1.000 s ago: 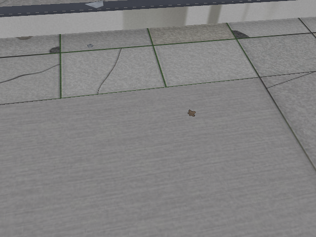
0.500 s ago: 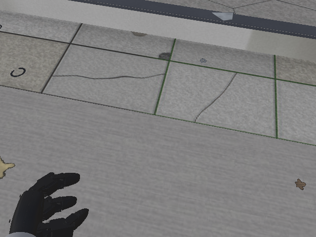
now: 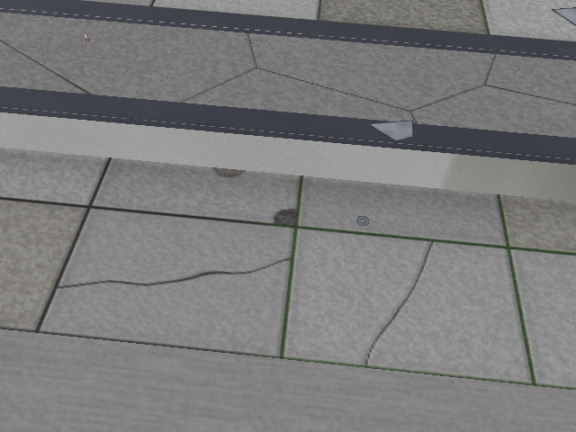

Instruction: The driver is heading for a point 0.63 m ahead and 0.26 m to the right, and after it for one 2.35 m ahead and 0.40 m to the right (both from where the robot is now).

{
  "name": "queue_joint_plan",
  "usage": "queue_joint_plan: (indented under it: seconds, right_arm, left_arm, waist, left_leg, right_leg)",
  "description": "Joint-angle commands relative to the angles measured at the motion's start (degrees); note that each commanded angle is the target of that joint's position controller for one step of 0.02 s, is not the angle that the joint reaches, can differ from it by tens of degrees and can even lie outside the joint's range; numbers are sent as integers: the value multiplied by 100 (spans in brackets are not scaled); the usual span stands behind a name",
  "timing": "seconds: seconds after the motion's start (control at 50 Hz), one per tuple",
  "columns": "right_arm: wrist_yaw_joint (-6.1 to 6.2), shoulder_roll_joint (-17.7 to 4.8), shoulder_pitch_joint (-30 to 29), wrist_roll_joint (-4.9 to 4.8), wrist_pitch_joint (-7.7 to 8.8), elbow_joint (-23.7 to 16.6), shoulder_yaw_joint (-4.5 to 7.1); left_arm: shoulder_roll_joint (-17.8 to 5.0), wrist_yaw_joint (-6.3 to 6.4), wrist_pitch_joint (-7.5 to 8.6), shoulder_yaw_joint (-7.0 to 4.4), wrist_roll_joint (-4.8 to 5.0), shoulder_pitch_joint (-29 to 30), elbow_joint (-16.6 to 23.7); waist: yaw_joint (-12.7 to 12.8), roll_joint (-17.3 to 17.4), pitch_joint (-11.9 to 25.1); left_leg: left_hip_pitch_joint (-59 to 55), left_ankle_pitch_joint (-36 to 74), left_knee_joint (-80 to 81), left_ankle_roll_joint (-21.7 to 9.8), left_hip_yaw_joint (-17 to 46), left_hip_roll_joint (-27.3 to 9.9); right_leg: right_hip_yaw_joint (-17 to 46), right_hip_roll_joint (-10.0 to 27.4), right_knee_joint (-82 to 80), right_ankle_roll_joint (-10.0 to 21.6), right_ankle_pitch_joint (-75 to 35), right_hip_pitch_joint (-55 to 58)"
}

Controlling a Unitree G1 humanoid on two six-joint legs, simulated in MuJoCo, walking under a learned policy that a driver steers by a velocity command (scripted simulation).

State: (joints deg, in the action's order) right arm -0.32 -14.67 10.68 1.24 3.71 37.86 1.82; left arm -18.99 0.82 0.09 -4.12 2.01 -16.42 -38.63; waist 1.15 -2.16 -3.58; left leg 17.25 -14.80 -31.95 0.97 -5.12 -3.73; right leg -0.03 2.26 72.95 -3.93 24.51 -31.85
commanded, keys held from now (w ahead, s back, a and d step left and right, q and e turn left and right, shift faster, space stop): e+shift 0.40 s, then w+e+shift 0.44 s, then w+shift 0.14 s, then w+q+shift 0.02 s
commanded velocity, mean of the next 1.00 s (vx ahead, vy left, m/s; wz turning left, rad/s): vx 0.46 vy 0.00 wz -0.89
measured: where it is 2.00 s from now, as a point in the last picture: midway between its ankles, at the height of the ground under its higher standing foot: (530, 351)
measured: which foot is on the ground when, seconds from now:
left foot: down 0.00-0.22, up 0.24-0.64, down 0.66-1.00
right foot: up 0.00-0.20, down 0.22-0.66, up 0.68-1.00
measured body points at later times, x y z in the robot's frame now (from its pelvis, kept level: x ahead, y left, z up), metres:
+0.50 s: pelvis +0.18 -0.01 +0.01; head +0.22 -0.05 +0.45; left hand +0.45 +0.18 -0.07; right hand +0.25 -0.35 -0.08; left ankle +0.33 +0.13 -0.68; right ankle +0.21 -0.10 -0.73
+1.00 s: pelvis +0.35 -0.09 +0.00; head +0.36 -0.09 +0.45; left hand +0.68 -0.11 -0.07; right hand +0.11 -0.23 -0.12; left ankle +0.36 +0.09 -0.73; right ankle +0.30 -0.32 -0.62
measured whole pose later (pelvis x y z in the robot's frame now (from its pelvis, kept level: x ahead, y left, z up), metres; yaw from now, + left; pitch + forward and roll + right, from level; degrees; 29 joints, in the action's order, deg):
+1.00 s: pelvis +0.35 -0.09 +0.00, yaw -55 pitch +0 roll +1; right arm 0.4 -16.3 28.7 1.5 5.2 46.0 2.6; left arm -17.6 -1.4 0.5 -2.9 2.5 -10.7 -32.5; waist -5.6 -1.9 0.9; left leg -5.1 -21.9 -16.6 1.0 -9.0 -1.4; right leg 7.0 3.6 67.0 -0.8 2.2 -49.4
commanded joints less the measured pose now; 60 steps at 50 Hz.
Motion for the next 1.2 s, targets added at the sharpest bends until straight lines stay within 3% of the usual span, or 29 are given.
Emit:
queue_joint_plan:
  seconds: [0.02, 0.1, 0.16, 0.2, 0.22, 0.24, 0.26, 0.28, 0.32, 0.36, 0.4, 0.44, 0.48, 0.56, 0.62, 0.66, 0.68, 0.7, 0.74, 0.76, 0.84, 0.94, 1.0, 1.08, 1.12, 1.14, 1.16, 1.18, 1.2]
  right_arm:
    - [146, -818, -455, -54, 121, -275, 310]
    - [260, -1101, -703, -207, 38, -132, 427]
    - [184, -1302, -689, -397, 19, -48, 533]
    - [136, -1253, -686, -472, -34, -42, 546]
    - [83, -958, -339, -294, -53, -59, 457]
    - [19, -473, 235, 89, -80, -199, 296]
    - [2, -995, 348, -14, -77, -252, 324]
    - [17, -1310, -257, -197, -62, -324, 395]
    - [158, -1224, -514, -59, -86, -287, 381]
    - [166, -1231, -477, -10, -140, -216, 401]
    - [153, -995, -420, -11, -148, -119, 346]
    - [100, -855, -456, -74, -144, -101, 295]
    - [29, -843, -648, -147, -120, -178, 284]
    - [-31, -845, -924, -217, 92, -302, 293]
    - [-31, -859, -521, -324, 208, -240, 366]
    - [22, -1095, 672, -346, 233, 71, 531]
    - [34, -1408, 1036, -159, 218, 31, 546]
    - [-29, -1692, 590, 66, 244, -76, 592]
    - [56, -1168, 191, -124, 218, -226, 462]
    - [89, -1105, 246, -157, 184, -255, 416]
    - [151, -1077, 662, -18, 247, -58, 329]
    - [76, -878, 1360, 71, 272, 312, 227]
    - [72, -842, 1717, -11, 203, 554, 180]
    - [78, -1039, 2127, -278, 39, 937, 135]
    - [88, -1351, 1974, -288, 4, 982, 181]
    - [100, -1516, 2043, -249, 18, 1085, 204]
    - [114, -1595, 1888, -192, -1, 1153, 202]
    - [132, -1462, 1705, -127, 71, 1035, 145]
    - [70, -189, 2583, -11, 157, 741, -128]
  left_arm:
    - [-5, -54, -127, -18, -75, 63, 590]
    - [1, -343, -138, -11, -111, 267, 546]
    - [-424, -440, -246, -189, -113, 309, 611]
    - [-820, -359, -255, -418, -124, -388, 453]
    - [-1161, -233, -242, -553, -85, -739, 397]
    - [-1793, -137, -235, -578, -108, -183, 732]
    - [-1700, -256, -89, -523, -312, -26, 1085]
    - [-1455, -322, 19, -462, -232, 139, 1079]
    - [-1109, -229, 42, -359, -19, 559, 1049]
    - [-1044, -84, -51, -326, -130, 938, 1162]
    - [-1102, 17, -109, -359, -166, 930, 1152]
    - [-1085, 96, -146, -356, -43, 798, 1118]
    - [-1133, 109, -138, -340, -24, 820, 1138]
    - [-1018, 66, -82, -293, -18, 620, 1035]
    - [-769, 26, -99, -191, -22, 874, 1123]
    - [-336, 13, -87, -51, -11, 1031, 1209]
    - [196, 0, -55, 103, -5, 748, 1255]
    - [-101, -53, 54, 86, 114, 843, 1635]
    - [-689, -73, 43, -78, -3, 833, 1382]
    - [-669, -80, 28, -91, -82, 712, 1281]
    - [-387, -135, 40, -7, 1, 776, 1270]
    - [-154, -168, 122, 57, 72, 1096, 1159]
    - [-20, -316, 232, 135, 43, 1684, 1258]
    - [228, -574, 460, 285, 12, 2442, 1529]
    - [35, -607, 535, 208, -4, 2225, 1518]
    - [-276, -550, 527, 66, -3, 1719, 1462]
    - [-626, -449, 494, -132, 17, 420, 1158]
    - [-969, -302, 404, -292, -36, -814, 840]
    - [-1653, -179, 407, -371, -317, -1136, 651]
  waist:
    - [9, 978, 241]
    - [18, 772, 650]
    - [143, 707, 727]
    - [592, 380, 1011]
    - [682, -488, 1025]
    - [-119, -2031, 1261]
    - [134, -1377, 2550]
    - [251, -542, 2007]
    - [-28, 34, 1083]
    - [-248, -46, 968]
    - [-255, 6, 1113]
    - [-178, 67, 1304]
    - [-91, -374, 1069]
    - [39, -626, 752]
    - [-276, -710, 558]
    - [-840, -175, 716]
    - [-714, 911, 990]
    - [-389, 1720, 364]
    - [-378, 1148, -99]
    - [-343, 883, 3]
    - [-406, 822, -156]
    - [-529, 638, -492]
    - [-684, 524, -806]
    - [-714, 626, -1075]
    - [-354, 997, -746]
    - [30, 1302, -205]
    - [844, 1479, 525]
    - [1514, 1459, 1254]
    - [628, -673, 2744]
  left_leg:
    - [-794, 3169, 1528, -1079, 801, -1509]
    - [-1015, 3312, 1294, -832, -213, -1293]
    - [-1163, 3850, 626, -659, -473, -1325]
    - [-861, 3961, -842, -377, -731, -1043]
    - [204, 1457, -2273, -42, -694, -630]
    - [1903, -2819, -4310, 387, -433, 348]
    - [2367, -2625, -4984, 364, 1035, 639]
    - [2558, -1996, -4787, 212, 1252, 475]
    - [2468, -1275, -3922, 149, 1332, 222]
    - [1722, -973, -3209, 182, 1347, 265]
    - [1440, -767, -2647, 322, 1257, 463]
    - [1243, -330, -1958, 381, 1279, 536]
    - [1127, -120, -1433, 384, 1259, 616]
    - [659, -172, -589, 311, 1294, 701]
    - [-514, 53, 159, 221, 1208, 632]
    - [-2389, -15, 911, -47, 1528, -59]
    - [-2949, -1821, 1401, -475, 3267, -1291]
    - [-2339, -3432, 2106, -954, 4918, -1953]
    - [-1987, -2930, 2047, -806, 3878, -1670]
    - [-1823, -2487, 2004, -629, 3268, -1388]
    - [-1353, -1311, 2227, -582, 1751, -1002]
    - [-1611, -588, 2468, -869, 1089, -1052]
    - [-1914, 10, 2701, -959, 721, -1218]
    - [-2358, 1435, 2919, -1141, 713, -1468]
    - [-2241, 3926, 2374, -1067, 411, -1406]
    - [-2204, 5505, 1704, -1018, 421, -1469]
    - [-1713, 6445, 355, -835, 267, -1302]
    - [-229, 5300, -1325, -514, 366, -968]
    - [1587, -817, -3719, -177, 680, 101]
  right_leg:
    - [203, 467, -1060, -13, -483, -657]
    - [-173, 223, -2946, 277, -2057, 444]
    - [-480, -59, -3439, 594, -1864, 1073]
    - [-678, -489, -4015, 987, -2145, 2265]
    - [-24, -313, -4376, 1303, -3691, 3306]
    - [2369, 992, -4056, 2227, -6131, 4262]
    - [4296, 1781, -5100, 3030, -3724, 4564]
    - [3963, 1617, -5498, 2721, -2554, 4134]
    - [3236, 1088, -5496, 2136, -2027, 3080]
    - [2675, 714, -5449, 1915, -2686, 2239]
    - [2442, 503, -5295, 1875, -3350, 2083]
    - [2608, 300, -5528, 1829, -1008, 1935]
    - [2997, 253, -5844, 1800, 746, 1631]
    - [3273, 186, -5687, 1695, 1091, 1429]
    - [3341, 67, -5286, 1493, 1207, 678]
    - [2514, -465, -3771, 917, 1536, -708]
    - [1487, -1065, -1907, 677, 1197, -1429]
    - [1321, -523, -1159, 636, 473, -2573]
    - [893, -5, -303, 428, -376, -2824]
    - [751, 88, 4, 392, -608, -2603]
    - [554, 321, 601, 263, -1642, -2492]
    - [811, 116, -212, 262, -2251, -2702]
    - [535, 83, -1321, 370, -2383, -2666]
    - [-203, 213, -2794, 554, -1991, -1986]
    - [-406, -193, -3447, 722, -1434, -549]
    - [-418, -405, -3521, 834, -1273, 550]
    - [-481, -604, -3786, 965, -1483, 2321]
    - [231, 28, -3602, 1020, -1862, 4471]
    - [2940, 2017, -3732, 1486, -1508, 6632]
